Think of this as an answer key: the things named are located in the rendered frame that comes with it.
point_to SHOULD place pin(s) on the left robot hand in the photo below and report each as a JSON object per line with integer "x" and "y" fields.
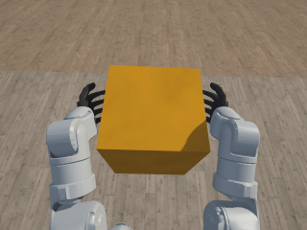
{"x": 85, "y": 100}

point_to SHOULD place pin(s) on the carton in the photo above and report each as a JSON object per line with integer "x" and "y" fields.
{"x": 153, "y": 120}

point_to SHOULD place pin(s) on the robot right forearm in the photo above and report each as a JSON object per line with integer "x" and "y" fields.
{"x": 237, "y": 150}

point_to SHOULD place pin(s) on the robot left shin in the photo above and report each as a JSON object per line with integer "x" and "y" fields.
{"x": 121, "y": 223}

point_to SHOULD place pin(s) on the right robot hand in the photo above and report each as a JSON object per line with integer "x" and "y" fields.
{"x": 219, "y": 100}

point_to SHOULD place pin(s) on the robot right upper arm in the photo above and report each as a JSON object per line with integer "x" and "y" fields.
{"x": 229, "y": 215}

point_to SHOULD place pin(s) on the robot left forearm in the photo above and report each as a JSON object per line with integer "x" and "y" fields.
{"x": 69, "y": 156}

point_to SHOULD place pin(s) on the robot left upper arm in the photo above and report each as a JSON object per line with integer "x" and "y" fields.
{"x": 86, "y": 215}

